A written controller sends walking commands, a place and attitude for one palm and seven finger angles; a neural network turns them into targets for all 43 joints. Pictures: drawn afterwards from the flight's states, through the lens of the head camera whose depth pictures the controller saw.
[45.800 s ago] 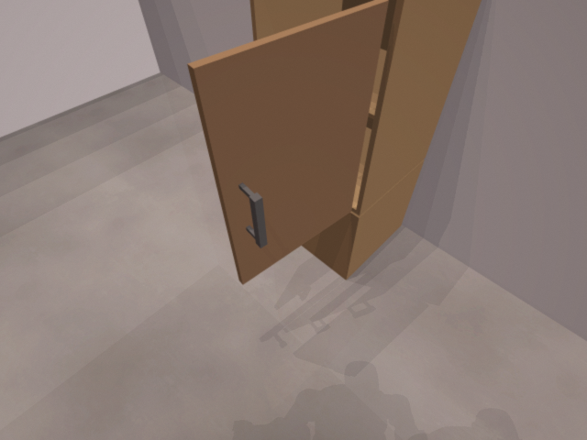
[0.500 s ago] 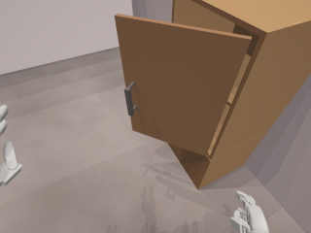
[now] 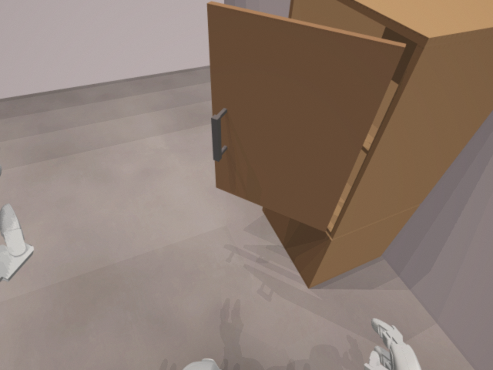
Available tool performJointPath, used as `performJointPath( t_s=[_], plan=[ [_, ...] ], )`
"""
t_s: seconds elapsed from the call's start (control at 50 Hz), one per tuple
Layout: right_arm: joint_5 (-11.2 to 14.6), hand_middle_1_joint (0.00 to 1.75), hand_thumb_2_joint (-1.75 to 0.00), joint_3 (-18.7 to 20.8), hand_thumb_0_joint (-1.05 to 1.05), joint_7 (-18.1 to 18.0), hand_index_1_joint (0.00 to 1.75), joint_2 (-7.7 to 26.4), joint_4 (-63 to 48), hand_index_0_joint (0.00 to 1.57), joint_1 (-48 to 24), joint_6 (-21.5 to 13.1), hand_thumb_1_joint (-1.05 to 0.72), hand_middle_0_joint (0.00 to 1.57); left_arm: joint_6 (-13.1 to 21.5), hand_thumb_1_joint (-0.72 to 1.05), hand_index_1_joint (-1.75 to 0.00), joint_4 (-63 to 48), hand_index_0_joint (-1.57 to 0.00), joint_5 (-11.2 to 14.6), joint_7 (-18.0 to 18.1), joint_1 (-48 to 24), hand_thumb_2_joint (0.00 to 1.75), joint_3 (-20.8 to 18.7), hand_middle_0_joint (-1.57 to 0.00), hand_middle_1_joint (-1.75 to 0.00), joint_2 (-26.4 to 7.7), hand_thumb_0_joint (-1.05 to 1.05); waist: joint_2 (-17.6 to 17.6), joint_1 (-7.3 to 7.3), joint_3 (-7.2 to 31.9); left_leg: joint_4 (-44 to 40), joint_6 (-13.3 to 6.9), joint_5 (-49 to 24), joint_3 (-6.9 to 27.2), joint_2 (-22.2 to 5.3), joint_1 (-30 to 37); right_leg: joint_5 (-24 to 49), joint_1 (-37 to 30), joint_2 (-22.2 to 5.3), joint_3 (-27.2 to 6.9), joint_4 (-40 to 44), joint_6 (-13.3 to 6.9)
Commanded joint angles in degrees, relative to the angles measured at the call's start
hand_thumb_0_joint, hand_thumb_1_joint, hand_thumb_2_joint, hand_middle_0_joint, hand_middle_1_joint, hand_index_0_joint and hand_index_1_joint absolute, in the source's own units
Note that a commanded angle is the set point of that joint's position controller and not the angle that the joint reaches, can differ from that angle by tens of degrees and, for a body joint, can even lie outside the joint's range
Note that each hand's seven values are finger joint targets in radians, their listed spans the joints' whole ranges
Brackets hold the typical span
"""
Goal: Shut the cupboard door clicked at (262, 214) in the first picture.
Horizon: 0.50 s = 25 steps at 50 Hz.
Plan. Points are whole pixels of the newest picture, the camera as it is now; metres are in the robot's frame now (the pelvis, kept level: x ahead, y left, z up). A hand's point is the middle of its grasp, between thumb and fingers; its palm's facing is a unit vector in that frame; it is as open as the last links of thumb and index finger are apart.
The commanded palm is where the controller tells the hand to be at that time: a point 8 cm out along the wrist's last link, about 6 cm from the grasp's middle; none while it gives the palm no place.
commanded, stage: step back with the hand held close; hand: left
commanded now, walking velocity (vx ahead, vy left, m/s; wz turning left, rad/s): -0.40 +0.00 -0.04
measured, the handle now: (220, 135) +0.71 +0.12 -0.06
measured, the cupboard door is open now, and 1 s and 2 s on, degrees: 40 40 40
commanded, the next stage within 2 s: stop stepping back and stand still in 0.50 s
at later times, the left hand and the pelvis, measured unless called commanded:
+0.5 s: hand out of the picture +0.12 +0.29 +0.19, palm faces +0.46 -0.81 -0.37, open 7.4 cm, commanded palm +0.06 +0.33 +0.19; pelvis -0.07 +0.03 +0.00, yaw +2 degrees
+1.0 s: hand out of the picture +0.03 +0.44 +0.19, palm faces +0.55 -0.80 -0.23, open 7.5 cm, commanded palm -0.05 +0.45 +0.19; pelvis -0.20 +0.15 +0.00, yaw +0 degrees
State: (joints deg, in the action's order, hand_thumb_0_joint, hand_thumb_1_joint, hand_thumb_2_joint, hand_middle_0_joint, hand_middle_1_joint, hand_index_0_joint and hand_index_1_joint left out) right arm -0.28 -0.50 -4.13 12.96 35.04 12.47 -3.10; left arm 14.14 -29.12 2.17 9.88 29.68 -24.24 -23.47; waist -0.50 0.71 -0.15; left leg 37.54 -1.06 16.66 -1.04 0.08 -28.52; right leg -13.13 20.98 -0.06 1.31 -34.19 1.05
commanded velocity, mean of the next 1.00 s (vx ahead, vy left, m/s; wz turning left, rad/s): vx -0.14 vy -0.07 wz -0.05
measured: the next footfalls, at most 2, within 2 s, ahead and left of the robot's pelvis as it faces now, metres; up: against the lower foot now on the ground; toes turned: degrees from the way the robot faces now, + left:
right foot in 0.24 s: -0.06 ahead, -0.12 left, +0.00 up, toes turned +4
right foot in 0.78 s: -0.12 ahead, -0.05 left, +0.00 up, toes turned -1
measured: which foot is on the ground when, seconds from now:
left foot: down 0.00-0.74, up 0.76-0.86, down 0.88-1.00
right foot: down 0.00-0.08, up 0.10-0.22, down 0.24-0.62, up 0.64-0.76, down 0.78-0.88, up 0.90-1.00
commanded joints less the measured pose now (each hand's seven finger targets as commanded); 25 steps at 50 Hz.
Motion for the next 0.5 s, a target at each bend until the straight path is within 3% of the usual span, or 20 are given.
performJointPath(
  t_s=[0.0,0.02,0.06,0.08,0.12,0.18,0.2,0.22,0.24,0.26,0.28,0.3,0.32,0.36,0.38,0.42,0.48],
  plan=[
    [0.46,0.3,-0.9,2.82,0.0,-1.41,0.3,6.57,-8.43,0.2,-5.21,-2.67,-0.9,0.2,3.3,0.9,-0.3,-9.46,-0.2,0.75,1.68,-3.17,0.9,-8.07,-0.2,-0.3,-13.31,0.0,-0.16,-1.84,3.23,-9.17,-0.55,8.55,5.47,-3.52,5.26,-12.4,5.03,-4.95,-6.71,11.93,-2.83],
    [0.63,0.3,-0.9,2.88,0.0,-1.57,0.3,7.22,-8.9,0.2,-5.75,-2.87,-0.9,0.2,3.61,0.9,-0.3,-9.83,-0.2,0.72,1.47,-2.63,0.9,-8.54,-0.2,-0.3,-13.28,0.0,-3.35,-1.59,3.48,-14.49,-1.52,13.29,8.12,-5.74,0.79,-13.37,0.61,-1.92,-4.45,8.31,-1.57],
    [0.85,0.3,-0.9,3.22,0.0,-1.86,0.3,8.72,-9.9,0.2,-7.13,-3.61,-0.9,0.2,4.28,0.9,-0.3,-9.49,-0.2,0.27,1.04,-1.85,0.9,-10.34,-0.2,-0.3,-12.67,0.0,-13.72,-0.68,4.45,-28.17,-5.45,29.62,17.29,-13.68,-16.7,-8.4,-16.84,4.99,-0.75,-8.7,0.22],
    [0.51,0.3,-0.9,3.69,0.0,-1.94,0.3,8.61,-10.11,0.2,-7.91,-4.01,-0.9,0.2,4.72,0.9,-0.3,-10.01,-0.2,0.05,0.69,-2.16,0.9,-11.76,-0.2,-0.3,-14.18,0.0,-15.03,0.06,5.44,-30.44,-6.57,29.11,20.82,-16.18,-19.02,-6.09,-20.27,6.27,-0.53,-13.36,0.16],
    [0.21,0.3,-0.9,4.31,0.0,-1.25,0.3,8.1,-10.03,0.2,-7.75,-4.96,-0.9,0.2,5.14,0.9,-0.3,-12.47,-0.2,0.57,-0.28,-1.37,0.9,-12.16,-0.2,-0.3,-14.15,0.0,-11.91,0.19,8.43,-27.14,-6.08,23.64,17.45,-16.28,-13.36,-8.19,-18.4,6.4,-1.08,-13.95,-0.5],
    [-0.08,0.3,-0.9,4.34,0.0,-0.3,0.3,7.55,-9.25,0.2,-6.93,-5.66,-0.9,0.2,4.65,0.9,-0.3,-11.2,-0.2,1.82,-0.68,5.08,0.9,-12.67,-0.2,-0.3,-13.65,0.0,-12.76,0.05,8.55,-21.92,-3.54,17.18,11.09,-13.35,-7.51,-9.25,-15.73,3.78,-2.23,-1.36,-2.57],
    [0.14,0.3,-0.9,3.63,0.0,-0.05,0.3,6.43,-8.76,0.2,-6.99,-5.73,-0.9,0.2,4.89,0.9,-0.3,-12.88,-0.2,2.61,-0.77,4.02,0.9,-10.78,-0.2,-0.3,-12.71,0.0,-9.17,-0.35,8.81,-18.5,-1.79,11.74,8.75,-11.25,-1.69,-8.21,-11.11,1.08,-4.8,4.76,-3.59],
    [0.02,0.3,-0.9,3.52,0.0,-0.1,0.3,6.37,-8.0,0.2,-6.42,-5.64,-0.9,0.2,5.31,0.9,-0.3,-13.37,-0.2,2.79,-0.49,2.58,0.9,-11.22,-0.2,-0.3,-14.03,0.0,-5.23,-0.96,8.07,-13.97,-0.1,7.26,5.92,-9.05,4.17,-6.7,-4.48,-2.12,-10.17,9.83,-4.74],
    [-0.15,0.3,-0.9,3.13,0.0,-0.25,0.3,5.56,-6.76,0.2,-5.33,-5.53,-0.9,0.2,5.92,0.9,-0.3,-12.93,-0.2,2.67,0.01,0.67,0.9,-10.6,-0.2,-0.3,-14.12,0.0,-2.53,-1.56,8.86,-9.51,1.37,-1.35,2.47,-7.28,11.48,0.81,0.95,-5.91,-13.54,12.72,-5.36],
    [0.23,0.3,-0.9,3.07,0.0,-0.63,0.3,4.7,-5.48,0.2,-4.04,-5.8,-0.9,0.2,6.21,0.9,-0.3,-13.15,-0.2,2.15,0.15,-3.19,0.9,-6.47,-0.2,-0.3,-11.72,0.0,0.59,-2.76,12.5,-7.11,2.45,-13.49,-1.82,-5.28,20.47,13.86,2.04,-6.81,-11.32,12.27,-4.32],
    [1.02,0.3,-0.9,3.91,0.0,-0.91,0.3,5.37,-5.06,0.2,-4.87,-6.28,-0.9,0.2,5.98,0.9,-0.3,-15.8,-0.2,1.98,0.4,-6.92,0.9,-6.14,-0.2,-0.3,-13.32,0.0,4.93,-2.56,16.39,-4.9,1.87,-16.68,-2.01,-4.95,25.82,20.71,2.42,-5.94,-10.32,10.25,-1.73],
    [1.15,0.3,-0.9,4.22,0.0,-1.35,0.3,6.23,-5.74,0.2,-5.48,-6.14,-0.9,0.2,5.16,0.9,-0.3,-13.57,-0.2,1.89,0.56,-5.7,0.9,-7.39,-0.2,-0.3,-14.92,0.0,4.58,-2.51,14.69,-5.1,0.92,-16.82,-1.03,-5.71,26.71,17.91,4.55,-4.76,-9.15,9.94,-0.1],
    [1.09,0.3,-0.9,4.06,0.0,-1.52,0.3,6.14,-6.33,0.2,-6.71,-5.77,-0.9,0.2,4.63,0.9,-0.3,-12.59,-0.2,1.88,0.29,-5.9,0.9,-6.61,-0.2,-0.3,-14.05,0.0,1.88,-2.26,12.05,-6.85,0.65,-12.15,-0.24,-6.54,25.25,9.05,6.31,-3.72,-8.43,10.37,-0.21],
    [0.84,0.3,-0.9,3.67,0.0,-1.7,0.3,5.95,-6.66,0.2,-8.08,-5.26,-0.9,0.2,4.93,0.9,-0.3,-11.01,-0.2,1.91,0.0,-7.25,0.9,-7.27,-0.2,-0.3,-14.32,0.0,-2.22,-2.35,4.53,-10.34,1.24,2.57,1.69,-7.14,20.85,-12.51,11.35,-2.28,-8.53,13.87,-2.48],
    [0.2,0.3,-0.9,3.67,0.0,-1.79,0.3,6.09,-6.47,0.2,-8.4,-4.96,-0.9,0.2,4.92,0.9,-0.3,-10.26,-0.2,1.85,-0.03,-7.3,0.9,-8.68,-0.2,-0.3,-15.54,0.0,-4.08,-2.24,2.06,-12.0,1.97,6.22,3.22,-7.58,18.3,-19.5,12.58,-2.23,-8.72,15.06,-3.98],
    [-0.31,0.3,-0.9,3.23,0.0,-1.56,0.3,5.11,-6.38,0.2,-7.31,-3.84,-0.9,0.2,4.8,0.9,-0.3,-8.33,-0.2,1.88,-0.21,-5.95,0.9,-7.63,-0.2,-0.3,-13.82,0.0,-3.27,-2.34,-0.09,-11.36,3.46,9.51,3.27,-6.95,17.25,-25.5,15.56,-2.47,-8.6,16.75,-6.01],
    [-0.31,0.3,-0.9,3.08,0.0,-1.2,0.3,5.02,-6.35,0.2,-6.47,-3.42,-0.9,0.2,4.98,0.9,-0.3,-9.51,-0.2,1.59,-0.29,-6.5,0.9,-7.12,-0.2,-0.3,-14.29,0.0,-0.89,-2.33,-0.24,-3.86,4.08,4.36,0.57,-3.43,21.5,-24.16,21.54,-5.21,-9.5,20.14,-6.74]
  ],
)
